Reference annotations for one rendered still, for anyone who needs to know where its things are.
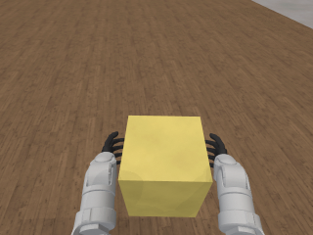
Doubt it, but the carton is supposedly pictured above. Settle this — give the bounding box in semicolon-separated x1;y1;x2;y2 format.
117;116;213;217

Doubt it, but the robot left hand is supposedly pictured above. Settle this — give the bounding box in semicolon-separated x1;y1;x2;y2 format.
101;131;125;165

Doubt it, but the robot left forearm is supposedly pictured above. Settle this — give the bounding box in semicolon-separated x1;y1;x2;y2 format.
71;152;117;235

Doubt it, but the robot right forearm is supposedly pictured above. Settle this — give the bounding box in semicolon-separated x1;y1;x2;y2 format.
213;154;265;235

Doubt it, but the robot right hand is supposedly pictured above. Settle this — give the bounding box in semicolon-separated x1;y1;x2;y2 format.
204;133;228;168

